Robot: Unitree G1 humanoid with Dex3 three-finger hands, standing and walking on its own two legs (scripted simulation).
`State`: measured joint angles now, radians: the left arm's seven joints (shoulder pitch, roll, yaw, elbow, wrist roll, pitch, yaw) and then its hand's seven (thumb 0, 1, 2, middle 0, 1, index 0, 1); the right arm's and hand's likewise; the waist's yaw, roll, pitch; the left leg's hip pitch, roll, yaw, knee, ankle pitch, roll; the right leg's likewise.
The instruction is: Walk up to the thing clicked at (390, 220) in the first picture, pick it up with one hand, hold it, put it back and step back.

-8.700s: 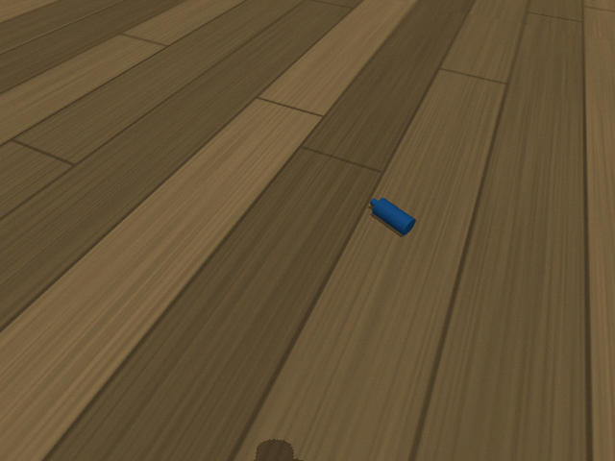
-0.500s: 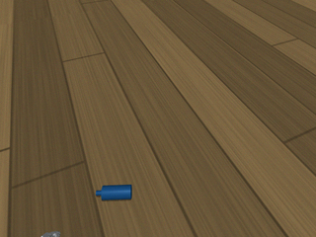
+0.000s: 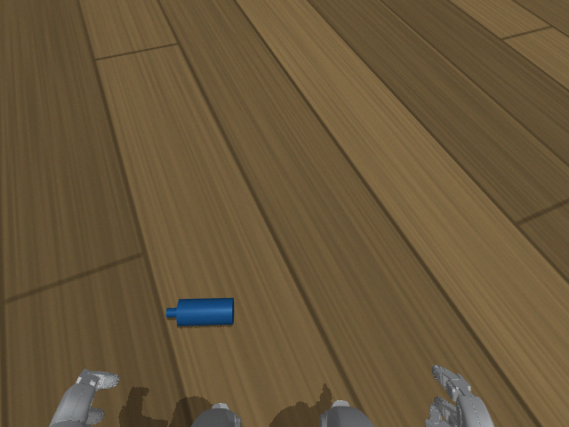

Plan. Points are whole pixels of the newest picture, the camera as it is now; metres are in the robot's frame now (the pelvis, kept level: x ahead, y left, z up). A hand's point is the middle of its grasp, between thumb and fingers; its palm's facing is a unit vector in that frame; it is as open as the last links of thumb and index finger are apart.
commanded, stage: rise first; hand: left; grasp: from above
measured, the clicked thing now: (200, 311) +0.48 +0.24 -0.68
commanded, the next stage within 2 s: none
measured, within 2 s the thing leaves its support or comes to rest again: neither
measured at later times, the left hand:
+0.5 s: hand (140, 387) +0.21 +0.26 -0.29, palm faces -0.40 -0.60 -0.69, open 13.9 cm
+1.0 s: hand (166, 341) +0.33 +0.27 -0.45, palm faces -0.48 -0.15 -0.87, open 13.9 cm
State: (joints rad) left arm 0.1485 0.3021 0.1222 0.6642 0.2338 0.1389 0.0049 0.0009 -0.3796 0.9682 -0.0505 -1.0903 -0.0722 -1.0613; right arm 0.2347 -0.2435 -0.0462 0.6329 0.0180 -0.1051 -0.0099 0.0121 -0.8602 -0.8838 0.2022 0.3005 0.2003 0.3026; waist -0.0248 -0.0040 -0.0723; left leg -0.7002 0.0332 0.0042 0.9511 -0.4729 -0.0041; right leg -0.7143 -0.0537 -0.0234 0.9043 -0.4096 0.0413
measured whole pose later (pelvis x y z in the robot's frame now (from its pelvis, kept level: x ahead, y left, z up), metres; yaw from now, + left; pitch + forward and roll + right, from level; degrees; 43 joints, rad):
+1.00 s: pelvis -0.09 +0.00 -0.31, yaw -2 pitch +34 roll -5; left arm -0.73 0.63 0.10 1.15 1.08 -0.23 0.21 0.00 -0.50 1.00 -0.07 -1.08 -0.09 -1.05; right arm 0.17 -0.27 -0.05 0.74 -0.05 -0.07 0.08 0.01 -0.91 -0.90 0.20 0.30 0.20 0.30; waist -0.14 0.01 -0.11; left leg -2.06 0.01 -0.09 2.16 -0.69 -0.01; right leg -2.05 -0.06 -0.02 2.07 -0.61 0.04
